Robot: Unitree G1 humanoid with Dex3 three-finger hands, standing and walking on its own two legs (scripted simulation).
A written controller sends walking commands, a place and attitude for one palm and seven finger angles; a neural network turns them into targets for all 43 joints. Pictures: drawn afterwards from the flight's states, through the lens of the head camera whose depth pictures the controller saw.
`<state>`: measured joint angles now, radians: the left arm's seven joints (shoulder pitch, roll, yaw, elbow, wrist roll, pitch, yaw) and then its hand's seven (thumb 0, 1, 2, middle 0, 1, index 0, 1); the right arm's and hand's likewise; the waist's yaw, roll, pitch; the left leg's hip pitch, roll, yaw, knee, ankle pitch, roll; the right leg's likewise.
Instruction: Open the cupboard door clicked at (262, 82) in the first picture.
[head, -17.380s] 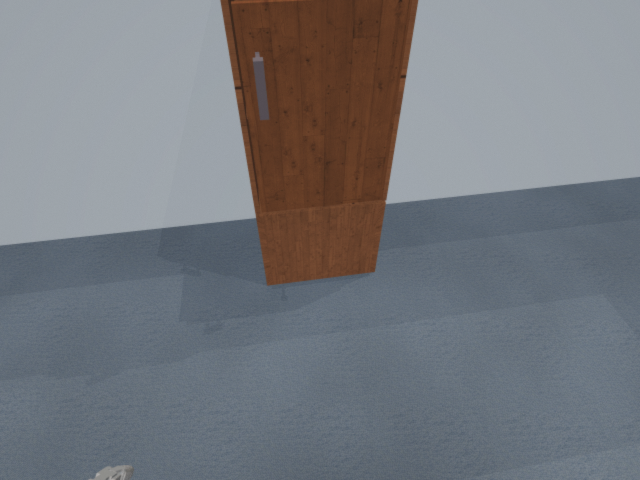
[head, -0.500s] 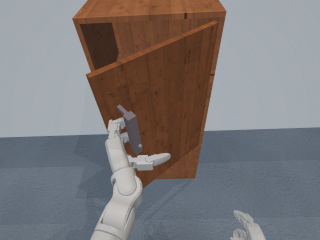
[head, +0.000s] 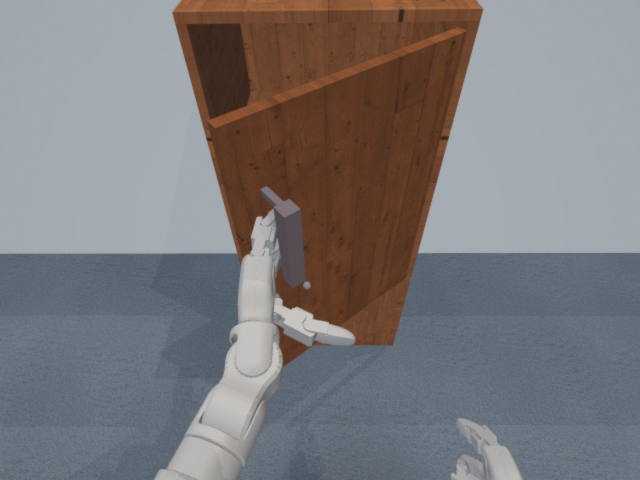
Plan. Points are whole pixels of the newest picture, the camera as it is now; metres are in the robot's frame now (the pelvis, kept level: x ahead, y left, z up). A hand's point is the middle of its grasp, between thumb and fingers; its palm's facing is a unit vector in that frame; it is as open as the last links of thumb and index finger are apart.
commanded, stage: slide the hand sideways off the handle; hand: left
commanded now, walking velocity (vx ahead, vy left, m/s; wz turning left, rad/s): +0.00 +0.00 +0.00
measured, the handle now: (282, 238) +0.40 +0.08 +0.10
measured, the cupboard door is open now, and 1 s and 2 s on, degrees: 39 41 41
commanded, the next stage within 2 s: draw the hand back to the body in 1.06 s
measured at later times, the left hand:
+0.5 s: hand (294, 307) +0.29 +0.05 +0.09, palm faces -0.03 -1.00 +0.01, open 16.3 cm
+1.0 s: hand (244, 337) +0.25 +0.11 +0.09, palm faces +0.06 -1.00 -0.02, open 16.3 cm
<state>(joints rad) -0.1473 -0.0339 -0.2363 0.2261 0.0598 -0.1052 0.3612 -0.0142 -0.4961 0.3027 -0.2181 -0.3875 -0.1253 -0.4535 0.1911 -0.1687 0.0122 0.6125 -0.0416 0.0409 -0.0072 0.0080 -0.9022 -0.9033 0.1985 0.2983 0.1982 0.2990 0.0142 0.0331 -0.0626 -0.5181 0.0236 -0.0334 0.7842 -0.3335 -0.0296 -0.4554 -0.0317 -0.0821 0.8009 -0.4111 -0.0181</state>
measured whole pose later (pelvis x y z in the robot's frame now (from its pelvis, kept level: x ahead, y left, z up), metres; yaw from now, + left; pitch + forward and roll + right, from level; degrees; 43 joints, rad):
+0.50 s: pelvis +0.00 +0.00 +0.01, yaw -3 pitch +2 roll +0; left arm 0.05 0.01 -0.19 0.08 -0.04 -0.14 0.19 -0.02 -0.50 0.30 -0.17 -0.31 -0.16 -0.31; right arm 0.22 -0.19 0.03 0.55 -0.01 0.01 -0.01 0.01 -0.90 -0.90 0.20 0.30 0.20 0.30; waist 0.00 0.03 -0.05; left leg -0.43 0.04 0.01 0.73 -0.33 -0.03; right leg -0.39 -0.01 -0.04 0.74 -0.38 -0.01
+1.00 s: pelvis +0.03 -0.01 +0.00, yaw -1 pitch +4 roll +0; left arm 0.43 0.09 -0.06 -0.23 -0.11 -0.16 0.02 -0.02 -0.50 0.30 -0.16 -0.30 -0.16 -0.30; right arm 0.23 -0.20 0.03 0.50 -0.01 -0.05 -0.03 0.01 -0.90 -0.90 0.20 0.30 0.20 0.30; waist 0.02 0.04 -0.07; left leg -0.46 0.05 -0.02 0.77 -0.38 -0.05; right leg -0.41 -0.01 -0.06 0.79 -0.46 -0.03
